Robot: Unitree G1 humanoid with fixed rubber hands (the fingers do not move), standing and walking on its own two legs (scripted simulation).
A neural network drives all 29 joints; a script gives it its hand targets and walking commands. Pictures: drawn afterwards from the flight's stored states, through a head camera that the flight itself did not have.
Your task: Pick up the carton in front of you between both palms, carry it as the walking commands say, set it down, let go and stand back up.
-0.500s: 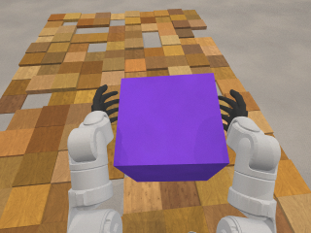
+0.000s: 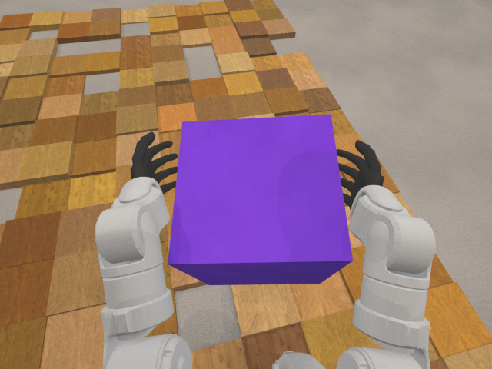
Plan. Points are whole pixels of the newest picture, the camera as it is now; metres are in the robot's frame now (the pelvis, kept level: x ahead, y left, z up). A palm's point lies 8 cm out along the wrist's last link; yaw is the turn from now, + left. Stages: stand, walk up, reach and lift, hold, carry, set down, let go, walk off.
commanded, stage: carry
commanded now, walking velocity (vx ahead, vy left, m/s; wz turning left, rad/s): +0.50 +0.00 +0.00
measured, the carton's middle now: (260, 213) +0.35 -0.03 +0.04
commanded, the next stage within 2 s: none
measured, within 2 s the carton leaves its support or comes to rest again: neither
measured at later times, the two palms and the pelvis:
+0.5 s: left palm (157, 84) +0.67 +0.17 +0.06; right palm (292, 74) +0.70 -0.13 +0.06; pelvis +0.36 -0.01 -0.03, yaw +1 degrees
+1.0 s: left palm out of the picture +1.05 +0.18 +0.11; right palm out of the picture +1.07 -0.13 +0.11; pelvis +0.73 +0.00 -0.03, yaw +0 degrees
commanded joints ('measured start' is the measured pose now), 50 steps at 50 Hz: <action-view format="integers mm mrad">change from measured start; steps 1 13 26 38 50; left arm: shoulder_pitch -511 -446 -582 -319 -556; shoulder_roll -671 -539 -870 -691 -635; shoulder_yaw -595 -523 -790 -610 -681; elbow -32 67 -9 -17 -51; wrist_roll -175 -163 -268 -117 -296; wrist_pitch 4 62 -78 -122 -17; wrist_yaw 4 22 -63 -13 -8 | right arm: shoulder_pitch -653 -590 -469 -490 -415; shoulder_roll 651 596 723 732 531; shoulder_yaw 659 556 540 770 433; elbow -150 9 42 -97 61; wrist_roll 276 206 60 262 46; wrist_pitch -47 38 -114 -158 -44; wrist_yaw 52 12 56 75 -33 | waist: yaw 10 207 27 39 154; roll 147 -284 17 136 -30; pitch -431 -509 -440 -418 -344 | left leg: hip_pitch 506 -540 300 415 -419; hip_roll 235 -62 -63 164 13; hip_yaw -278 -102 96 -196 -96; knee -116 745 41 -46 582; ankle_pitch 331 -387 -27 382 -253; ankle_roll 115 -103 -33 56 -39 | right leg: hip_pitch -142 1064 289 150 665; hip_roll -14 -351 -132 20 -283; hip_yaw -3 410 -7 -62 297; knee -206 -503 -390 -506 -602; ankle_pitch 132 827 436 198 696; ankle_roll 8 -330 -88 7 -193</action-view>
